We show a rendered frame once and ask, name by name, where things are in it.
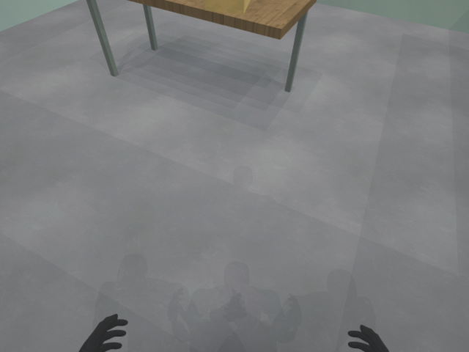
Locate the left robot hand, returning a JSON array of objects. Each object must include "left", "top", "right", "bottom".
[{"left": 79, "top": 314, "right": 128, "bottom": 352}]

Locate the table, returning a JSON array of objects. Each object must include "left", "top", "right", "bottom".
[{"left": 86, "top": 0, "right": 317, "bottom": 92}]

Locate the right robot hand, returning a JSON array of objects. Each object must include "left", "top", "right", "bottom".
[{"left": 348, "top": 325, "right": 389, "bottom": 352}]

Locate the carton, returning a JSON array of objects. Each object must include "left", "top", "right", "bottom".
[{"left": 204, "top": 0, "right": 250, "bottom": 15}]

